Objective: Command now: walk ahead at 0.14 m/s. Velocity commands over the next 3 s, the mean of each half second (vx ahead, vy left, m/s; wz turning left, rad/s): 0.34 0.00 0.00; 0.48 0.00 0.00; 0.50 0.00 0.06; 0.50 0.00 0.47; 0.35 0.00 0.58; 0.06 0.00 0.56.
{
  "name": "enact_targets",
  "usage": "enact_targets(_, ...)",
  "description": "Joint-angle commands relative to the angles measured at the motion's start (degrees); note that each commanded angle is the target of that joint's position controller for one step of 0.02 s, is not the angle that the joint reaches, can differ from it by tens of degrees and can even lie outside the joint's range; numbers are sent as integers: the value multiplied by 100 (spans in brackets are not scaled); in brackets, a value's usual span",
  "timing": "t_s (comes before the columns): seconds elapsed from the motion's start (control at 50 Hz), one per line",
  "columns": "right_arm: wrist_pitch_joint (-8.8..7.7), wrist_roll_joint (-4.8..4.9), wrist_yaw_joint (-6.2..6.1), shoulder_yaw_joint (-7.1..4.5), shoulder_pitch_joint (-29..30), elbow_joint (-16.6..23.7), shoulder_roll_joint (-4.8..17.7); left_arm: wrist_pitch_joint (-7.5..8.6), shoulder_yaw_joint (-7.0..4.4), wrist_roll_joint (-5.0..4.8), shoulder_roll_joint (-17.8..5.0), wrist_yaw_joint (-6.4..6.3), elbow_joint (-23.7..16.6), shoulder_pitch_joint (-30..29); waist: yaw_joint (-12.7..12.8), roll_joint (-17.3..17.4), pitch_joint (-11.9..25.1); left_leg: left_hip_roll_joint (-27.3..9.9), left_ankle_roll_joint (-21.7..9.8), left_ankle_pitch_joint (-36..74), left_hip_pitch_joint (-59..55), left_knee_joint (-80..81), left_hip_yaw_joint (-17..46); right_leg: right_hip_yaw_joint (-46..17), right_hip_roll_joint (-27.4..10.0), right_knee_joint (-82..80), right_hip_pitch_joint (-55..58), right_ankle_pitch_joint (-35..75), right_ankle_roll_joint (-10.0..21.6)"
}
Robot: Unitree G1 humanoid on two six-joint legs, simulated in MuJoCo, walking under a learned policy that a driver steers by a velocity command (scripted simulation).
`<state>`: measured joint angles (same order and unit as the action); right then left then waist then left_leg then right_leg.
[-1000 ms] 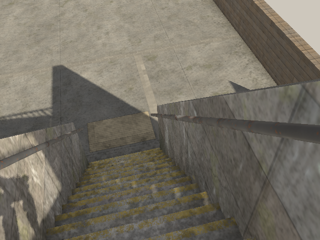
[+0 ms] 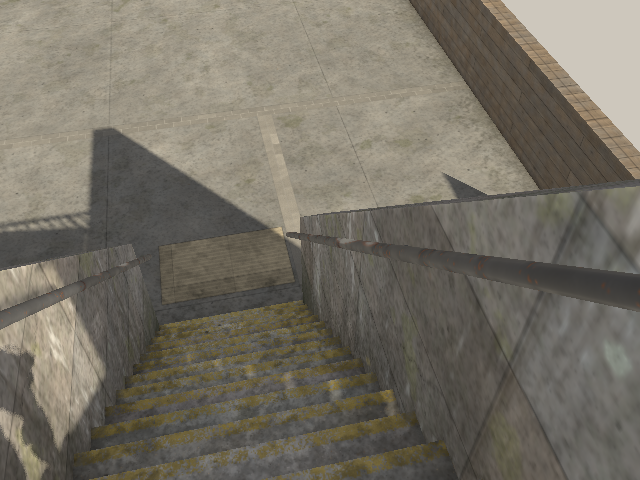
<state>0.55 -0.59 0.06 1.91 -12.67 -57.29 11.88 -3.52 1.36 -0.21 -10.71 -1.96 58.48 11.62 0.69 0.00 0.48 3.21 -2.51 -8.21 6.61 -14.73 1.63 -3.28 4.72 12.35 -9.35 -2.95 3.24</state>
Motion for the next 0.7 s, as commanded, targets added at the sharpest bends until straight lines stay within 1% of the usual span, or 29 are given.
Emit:
enact_targets(0.02, -4, -33, -12, -173, -80, 193, 703, 28, -179, 20, -751, -6, -259, -101, -33, -66, -74, -535, -148, -1552, 344, 300, 626, -904, -785, -312, -201, -2081, 69)
enact_targets(0.06, 4, -30, -2, -209, -19, 272, 699, 23, -213, 8, -722, 5, -362, -232, -47, -7, -247, -502, -289, -2126, 499, 219, 671, -779, -642, -44, -509, -2557, 178)
enact_targets(0.1, -35, -25, -11, -234, 56, 376, 687, 49, -209, 19, -609, 2, -472, -366, -62, 107, -248, -630, -401, -2056, 441, 243, 862, -604, -517, 346, -669, -2186, 184)
enact_targets(0.14, -67, -32, -15, -297, 34, 455, 819, 78, -200, 56, -541, 13, -563, -422, -93, 350, -157, -897, -570, -2217, 320, 457, 1251, -323, -332, 893, -813, -1802, 128)
enact_targets(0.18, -75, -8, -22, -361, 194, 558, 933, 96, -184, 105, -512, 24, -587, -330, -10, 582, -224, -1196, -755, -2340, 482, 659, 1585, -12, -238, 1481, -746, -1450, 103)
enact_targets(0.2, -58, 8, -30, -391, 270, 590, 961, 108, -187, 138, -533, 16, -530, -98, 92, 549, -242, -1281, -847, -2375, 729, 577, 1622, 43, -276, 1627, -495, -1478, 146)
enact_targets(0.22, -35, 26, -38, -389, 363, 636, 936, 114, -195, 149, -545, 8, -507, 13, 173, 455, -350, -1211, -840, -2193, 932, 396, 1517, 32, -318, 1626, -321, -1509, 196)
enact_targets(0.24, -37, 50, -47, -392, 413, 686, 871, 144, -218, 116, -598, -7, -497, 110, 213, 278, -385, -1040, -767, -1930, 1026, 155, 1335, -40, -321, 1455, -187, -1669, 230)
enact_targets(0.26, -30, 34, -46, -376, 461, 744, 826, 168, -253, 103, -704, -19, -465, 276, 260, 48, -420, -817, -676, -1572, 1165, -263, 1101, -310, -406, 1242, -31, -1841, 301)
enact_targets(0.28, -30, 13, -47, -360, 510, 810, 750, 194, -313, 97, -878, -35, -430, 523, 322, -340, -440, -474, -547, -1163, 1473, -927, 722, -906, -682, 876, 214, -2072, 458)
enact_targets(0.3, -27, -28, -49, -333, 426, 854, 618, 224, -417, 46, -1181, -57, -401, 801, 350, -944, -396, 40, -327, -1079, 2080, -1825, 180, -1882, -1225, 562, 743, -1765, 797)
enact_targets(0.32, -34, -85, -63, -347, 137, 799, 659, 283, -477, 58, -1323, -39, -311, 1121, 359, -1272, -277, 122, -206, -1999, 2709, -2704, 79, -2757, -1779, 418, 1257, -989, 1338)
enact_targets(0.34, -31, -83, -90, -390, 85, 761, 792, 405, -486, 35, -1219, -27, -330, 1217, 398, -908, -214, 5, -153, -2418, 3215, -3556, 289, -3000, -2166, 463, 1542, -90, 1705)
enact_targets(0.36, -65, -46, -116, -439, 153, 794, 882, 534, -485, -20, -1166, -10, -380, 1053, 299, -403, -170, -156, 2, -2204, 3181, -3956, 467, -2731, -2265, 520, 1418, 897, 1773)
enact_targets(0.4, -15, -95, -62, -442, 147, 879, 808, 581, -409, -1, -1004, -13, -520, 708, 95, -237, -8, -302, 206, -1822, 2810, -4298, 474, -2048, -2128, 556, 968, 1874, 1488)
enact_targets(0.42, 15, -126, -49, -451, 96, 882, 787, 645, -441, 38, -1151, 12, -643, 619, 142, -94, 105, -155, 273, -1207, 2365, -4499, 221, -1442, -1797, 493, 498, 1636, 1418)
enact_targets(0.44, 90, -192, -44, -515, -30, 807, 821, 691, -435, 92, -1143, 24, -617, 644, 106, -244, 150, -153, 218, -625, 2199, -4964, 304, -1385, -1836, 675, 285, 1608, 1426)
enact_targets(0.46, 148, -175, -42, -575, 64, 905, 927, 727, -379, 62, -1034, 24, -713, 444, 62, -246, 201, -78, 221, -332, 2039, -5119, 301, -1150, -1721, 868, 100, 2039, 1316)
enact_targets(0.48, 215, -209, -51, -585, -93, 907, 842, 758, -408, -20, -1160, 35, -688, 449, -23, -409, 289, -40, 206, -298, 1930, -5227, 211, -1037, -1643, 1085, -7, 2198, 1262)
enact_targets(0.5, 259, -237, -66, -612, -110, 923, 859, 772, -402, -37, -1164, 36, -678, 534, -1, -400, 205, -5, 198, -284, 2005, -5361, 157, -998, -1621, 1262, -63, 2329, 1262)
enact_targets(0.54, 277, -308, -84, -647, 20, 1010, 852, 771, -418, -43, -1224, 12, -690, 708, 54, -385, 108, -29, 146, -150, 2156, -5261, 175, -974, -1619, 1636, -57, 2285, 1187)
enact_targets(0.56, 270, -290, -71, -625, 347, 1078, 780, 725, -422, -51, -1192, -47, -727, 723, 131, -437, 45, -56, 158, -167, 2508, -5160, 162, -1070, -1682, 1810, 216, 2151, 1160)
enact_targets(0.58, 243, -304, -98, -653, 492, 1113, 865, 680, -444, 9, -1258, -46, -754, 840, 233, -435, -107, -123, 179, -338, 2701, -5019, 176, -1096, -1676, 2015, 264, 2197, 1097)
enact_targets(0.6, 222, -249, -90, -781, 638, 1187, 1080, 720, -491, 80, -1434, -37, -676, 1250, 403, -577, -192, -89, 193, 186, 3204, -4643, 466, -1153, -1498, 2347, 598, 1089, 1082)
enact_targets(0.62, 171, -255, -66, -763, 795, 1274, 1043, 751, -480, 70, -1320, -69, -678, 1306, 469, -683, -371, -150, 218, 358, 3471, -4317, 551, -1279, -1523, 2536, 575, 601, 1094)
enact_targets(0.64, 116, -331, -13, -826, 1279, 1449, 1189, 860, -533, 84, -1352, -171, -528, 1670, 740, -678, -546, -269, 207, 761, 4343, -4172, 1282, -1750, -1702, 3042, 1024, -587, 1041)
enact_targets(0.66, 68, -286, 28, -840, 1452, 1541, 1200, 937, -545, 103, -1364, -222, -524, 1799, 839, -634, -523, -207, 243, 758, 4855, -3942, 1467, -1995, -1743, 3219, 1255, -915, 1081)
enact_targets(0.68, 16, -238, 59, -814, 1418, 1551, 1137, 990, -595, 129, -1443, -246, -534, 1815, 849, -665, -445, -165, 266, 829, 4917, -3718, 1561, -2147, -1751, 3441, 1169, -1032, 1123)
enact_targets(0.7, -31, -148, 175, -761, 1368, 1671, 1030, 989, -548, 111, -1294, -326, -704, 1493, 653, -342, -497, -56, 341, 2199, 3982, -2573, 1151, -1575, -1282, 3639, -56, -1775, 960)
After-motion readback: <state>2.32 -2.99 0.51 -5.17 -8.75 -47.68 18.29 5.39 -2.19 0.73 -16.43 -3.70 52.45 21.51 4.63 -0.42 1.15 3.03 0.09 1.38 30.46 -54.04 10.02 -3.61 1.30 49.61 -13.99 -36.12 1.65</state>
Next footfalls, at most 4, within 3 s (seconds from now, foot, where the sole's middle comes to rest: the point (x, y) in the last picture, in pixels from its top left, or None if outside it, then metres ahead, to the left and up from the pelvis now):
0.84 left None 0.22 0.21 -1.01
1.38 right None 0.51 -0.05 -1.23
1.88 left None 0.70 0.13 -1.45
2.34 right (333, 457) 0.96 0.00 -1.67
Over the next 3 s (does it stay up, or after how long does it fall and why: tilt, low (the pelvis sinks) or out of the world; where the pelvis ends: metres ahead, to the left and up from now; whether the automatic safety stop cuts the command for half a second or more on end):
stays up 0.97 0.08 -0.95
